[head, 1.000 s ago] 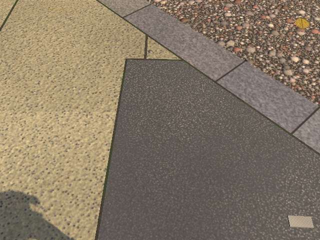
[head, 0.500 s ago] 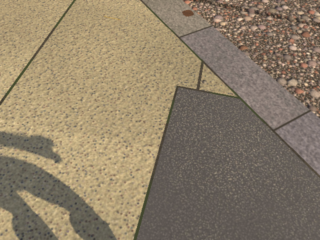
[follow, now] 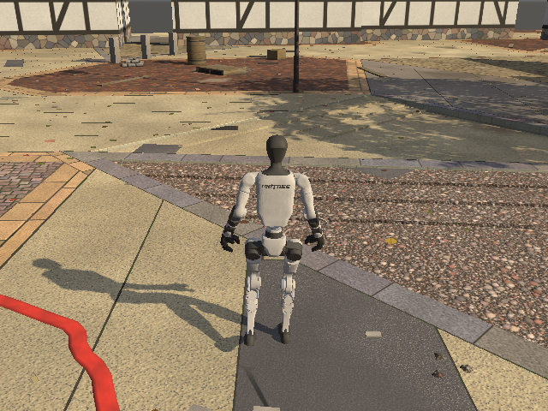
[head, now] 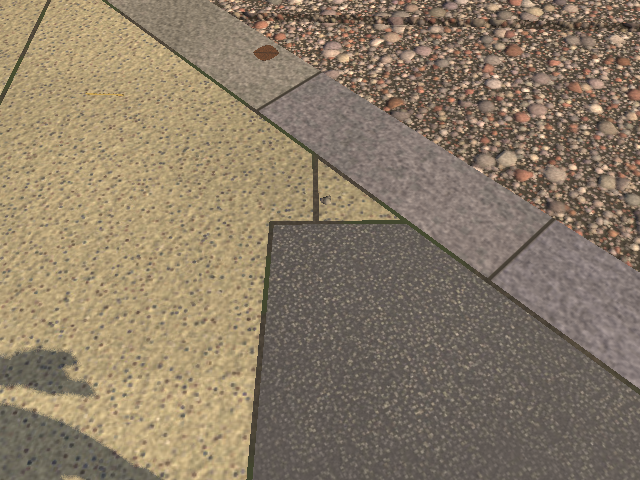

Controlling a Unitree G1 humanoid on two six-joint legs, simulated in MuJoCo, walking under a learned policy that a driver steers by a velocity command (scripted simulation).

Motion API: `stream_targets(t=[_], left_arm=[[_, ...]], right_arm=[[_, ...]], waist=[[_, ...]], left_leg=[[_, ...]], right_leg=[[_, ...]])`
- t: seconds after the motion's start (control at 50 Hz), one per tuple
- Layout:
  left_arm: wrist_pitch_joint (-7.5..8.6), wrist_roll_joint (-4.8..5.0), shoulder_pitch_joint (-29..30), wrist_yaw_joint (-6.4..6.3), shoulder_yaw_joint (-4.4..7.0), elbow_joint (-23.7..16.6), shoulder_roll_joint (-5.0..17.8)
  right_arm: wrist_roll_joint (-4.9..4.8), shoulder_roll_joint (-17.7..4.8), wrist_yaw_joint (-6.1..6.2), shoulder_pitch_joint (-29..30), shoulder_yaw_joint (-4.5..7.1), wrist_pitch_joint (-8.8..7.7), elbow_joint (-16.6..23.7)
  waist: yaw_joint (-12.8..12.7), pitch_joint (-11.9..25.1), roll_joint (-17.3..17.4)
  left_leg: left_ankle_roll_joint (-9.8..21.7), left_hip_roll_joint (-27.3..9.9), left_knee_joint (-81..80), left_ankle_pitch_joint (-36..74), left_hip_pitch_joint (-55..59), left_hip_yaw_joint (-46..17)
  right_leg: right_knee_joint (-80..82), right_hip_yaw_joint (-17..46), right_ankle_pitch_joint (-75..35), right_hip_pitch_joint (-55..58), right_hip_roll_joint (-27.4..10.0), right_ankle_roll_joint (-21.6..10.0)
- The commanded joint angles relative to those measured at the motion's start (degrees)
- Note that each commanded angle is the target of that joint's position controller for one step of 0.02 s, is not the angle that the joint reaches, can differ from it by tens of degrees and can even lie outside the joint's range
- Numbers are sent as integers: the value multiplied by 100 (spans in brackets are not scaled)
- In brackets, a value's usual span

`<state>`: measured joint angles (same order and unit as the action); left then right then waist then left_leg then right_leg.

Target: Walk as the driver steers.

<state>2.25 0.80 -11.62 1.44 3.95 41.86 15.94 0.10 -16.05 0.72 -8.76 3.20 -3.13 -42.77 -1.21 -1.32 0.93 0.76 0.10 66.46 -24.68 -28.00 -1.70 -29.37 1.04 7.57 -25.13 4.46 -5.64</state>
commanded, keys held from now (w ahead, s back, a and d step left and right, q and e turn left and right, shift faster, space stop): w+e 0.60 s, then w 0.22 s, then w+q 0.18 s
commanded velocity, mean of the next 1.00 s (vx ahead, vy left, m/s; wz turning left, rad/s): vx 0.45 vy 0.00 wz -0.42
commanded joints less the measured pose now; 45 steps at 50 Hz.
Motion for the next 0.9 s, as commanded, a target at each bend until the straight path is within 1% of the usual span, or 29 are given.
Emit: stream_targets(t=[0.02, 0.06, 0.12, 0.22, 0.26, 0.28, 0.3, 0.32, 0.34, 0.36, 0.38, 0.4, 0.42, 0.44, 0.46, 0.5, 0.54, 0.6, 0.66, 0.72, 0.74, 0.76, 0.78, 0.8, 0.82, 0.84, 0.86, 0.88, 0.9], left_arm=[[54, -65, 112, -116, 159, -552, 687], [66, -59, -17, -190, 212, -593, 797], [46, 3, -202, -259, 268, -601, 927], [-52, 50, -439, -247, 288, -614, 982], [-87, 48, -429, -234, 267, -636, 928], [-104, 55, -330, -232, 240, -666, 853], [-113, 48, -273, -231, 194, -694, 704], [-91, 30, -169, -230, 100, -759, 397], [-61, 34, -266, -225, -45, -830, -116], [39, 118, -177, -209, 12, -1177, 244], [66, 96, -173, -197, 107, -1076, 660], [48, 53, -165, -173, 161, -953, 771], [30, 23, -236, -156, 173, -862, 708], [33, 25, -140, -122, 174, -898, 651], [33, 28, -57, -91, 161, -911, 565], [21, 35, 19, -68, 127, -937, 412], [0, 51, 187, -67, 106, -990, 345], [3, 51, 566, 0, 57, -1093, 238], [56, 45, 1151, 118, -50, -1245, 12], [108, 81, 1519, 231, -80, -1404, 12], [121, 77, 1538, 255, -65, -1439, 67], [129, 55, 1428, 261, -21, -1442, 172], [125, 25, 1077, 245, 63, -1375, 345], [115, 27, 222, 208, 201, -1141, 583], [73, 10, -686, 103, 352, -900, 909], [64, -117, -1385, 6, 465, -751, 1559], [79, -98, -1555, -18, 355, -739, 1279], [104, -116, -1227, 8, 237, -672, 943], [134, -71, -864, 9, 177, -611, 761]], right_arm=[[98, -604, 27, -42, 200, -90, 431], [81, -453, 55, -23, 162, -117, 428], [36, -331, 51, 240, 104, -159, 492], [-83, -441, -39, 582, 126, -303, 624], [-135, -500, -66, 458, 167, -379, 628], [-150, -497, -71, 247, 191, -413, 573], [-145, -540, -57, -31, 235, -432, 487], [-97, -754, -16, -606, 317, -446, 370], [54, -1107, 37, -1188, 384, -409, 294], [159, -1438, -36, -1389, 483, -372, 182], [36, -1076, -45, -1117, 411, -380, 273], [-33, -750, -32, -972, 317, -366, 306], [-11, -641, -30, -801, 263, -341, 358], [13, -598, -22, -694, 236, -322, 339], [51, -564, -19, -683, 212, -334, 323], [88, -559, -28, -792, 202, -361, 210], [95, -598, -20, -910, 205, -355, 83], [66, -695, 1, -963, 205, -301, -51], [-18, -778, -8, -1301, 191, -256, -279], [-129, -933, -37, -1524, 210, -172, -476], [-161, -992, -41, -1539, 221, -141, -524], [-186, -1087, -34, -1512, 239, -117, -556], [-202, -1191, -10, -1514, 260, -91, -599], [-203, -1214, 18, -1441, 249, -60, -627], [-163, -1132, 53, -1407, 203, -90, -567], [-2, -440, -19, -1784, -40, -192, -288], [-90, -486, -99, -1929, -76, -355, -465], [-327, -957, -129, -1300, 112, -387, -261], [-360, -866, -115, -888, 81, -384, -116]], waist=[[185, 557, -535], [133, 607, -613], [-18, 634, -740], [-199, 575, -891], [-86, 541, -945], [90, 511, -929], [269, 499, -860], [534, 655, -595], [612, 961, 455], [479, 575, 1435], [446, 151, 1063], [449, -32, 812], [362, 20, 652], [329, -100, 647], [343, -108, 616], [359, -33, 589], [399, -52, 514], [487, -139, 499], [704, -354, 390], [709, -530, 360], [631, -500, 412], [472, -359, 531], [202, -54, 679], [-321, 454, 660], [-748, 996, 570], [-634, 2004, -788], [-651, 3062, -1044], [-686, 2154, -725], [-489, 1267, -620]], left_leg=[[-35, -343, -647, 622, -730, -249], [-170, -249, -1314, 865, -531, -163], [-331, -125, -2258, 1297, -331, -173], [-341, 106, -3242, 1347, 125, -202], [-226, 159, -3613, 1248, 572, -213], [-146, 148, -3963, 1392, 998, -177], [-67, 45, -4239, 1429, 1570, -157], [148, -569, -4409, 1174, 2528, -652], [586, -1715, -4862, 21, 3506, -2057], [1197, -2510, -5397, -1465, 3430, -3947], [1257, -2430, -5427, -1794, 3192, -3740], [1038, -2076, -5384, -1286, 3073, -3042], [844, -1792, -5398, -602, 2927, -2419], [773, -1645, -5479, 98, 2739, -1935], [717, -1490, -5561, 738, 2552, -1458], [730, -1352, -5598, 1628, 2462, -820], [753, -1326, -5604, 2285, 2511, -396], [698, -1297, -5607, 2789, 2587, 144], [739, -1383, -5671, 2824, 2634, 362], [796, -1599, -5572, 3273, 3034, 419], [784, -1657, -5431, 3830, 3166, 462], [751, -1678, -5136, 4931, 3264, 541], [693, -1667, -4628, 6121, 3346, 633], [571, -1542, -3690, 6830, 3157, 849], [374, -1364, -2461, 6157, 2118, 964], [40, -557, 1, 2268, -415, 913], [30, 0, 1120, -905, -976, -319], [75, -318, 1363, -592, -1433, -558], [95, -560, 1023, -122, -1486, -381]], right_leg=[[1838, 2369, 1726, 909, -1339, -915], [1797, 2048, 1267, 814, -1183, -936], [1674, 1974, 1212, 824, -1119, -865], [1407, 2394, 1684, 872, -1151, -783], [1245, 2647, 1952, 817, -1136, -721], [1081, 2673, 2120, 665, -1037, -628], [779, 2592, 2249, 374, -852, -476], [-34, 2294, 2464, -335, -597, -203], [-1823, 1226, 2625, -1297, 64, 185], [-2733, 883, 2676, -2614, -24, 200], [-3333, 926, 2230, -2917, -446, 270], [-3585, 869, 1744, -2956, -511, 336], [-3703, 789, 1355, -2781, -596, 388], [-3694, 769, 998, -2729, -713, 437], [-3745, 683, 672, -2557, -769, 473], [-3780, 565, 199, -2436, -795, 576], [-3479, 541, -128, -2463, -808, 657], [-2480, 330, -702, -2242, -825, 675], [-1478, 10, -901, -1846, -764, 556], [-816, -259, -412, -1630, -657, 337], [-638, -357, -160, -1419, -576, 222], [-498, -487, 94, -1005, -416, 85], [-377, -607, 252, -352, -216, -60], [-2, -692, -139, 870, -36, -269], [-94, -252, -520, 2563, -287, -461], [-203, 2366, -360, 5179, -2086, -1282], [689, 4331, -135, 5412, -2944, -1732], [810, 3255, -289, 4666, -2643, -1354], [924, 2240, -639, 3652, -2354, -1082]])
Velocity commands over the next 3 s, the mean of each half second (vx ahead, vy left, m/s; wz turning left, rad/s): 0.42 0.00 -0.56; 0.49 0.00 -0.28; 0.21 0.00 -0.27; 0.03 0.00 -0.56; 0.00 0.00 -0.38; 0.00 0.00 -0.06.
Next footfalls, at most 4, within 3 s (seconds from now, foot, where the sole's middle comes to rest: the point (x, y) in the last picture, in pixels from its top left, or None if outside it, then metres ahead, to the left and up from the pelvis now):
0.32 left None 0.23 0.15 -0.77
0.82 right None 0.43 -0.21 -0.77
1.28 left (405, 342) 0.76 -0.12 -0.77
1.68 right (487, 437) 0.54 -0.27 -0.77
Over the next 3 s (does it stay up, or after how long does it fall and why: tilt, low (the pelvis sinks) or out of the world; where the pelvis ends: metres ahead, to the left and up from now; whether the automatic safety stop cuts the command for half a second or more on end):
stays up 0.56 -0.18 0.01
